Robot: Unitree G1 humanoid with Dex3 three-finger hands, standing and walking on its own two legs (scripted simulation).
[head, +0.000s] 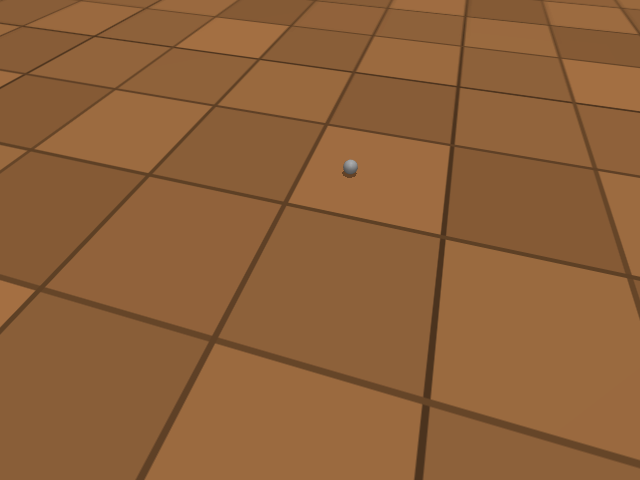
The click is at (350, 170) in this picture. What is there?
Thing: free ball
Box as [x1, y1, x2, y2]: [343, 160, 357, 173]
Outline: 347,160 344,163 343,168 347,173 353,173 356,170 357,165 353,160
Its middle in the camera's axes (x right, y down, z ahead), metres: +0.18 -0.38 +1.99
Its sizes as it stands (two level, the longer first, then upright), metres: 0.076 0.076 0.076
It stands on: the floor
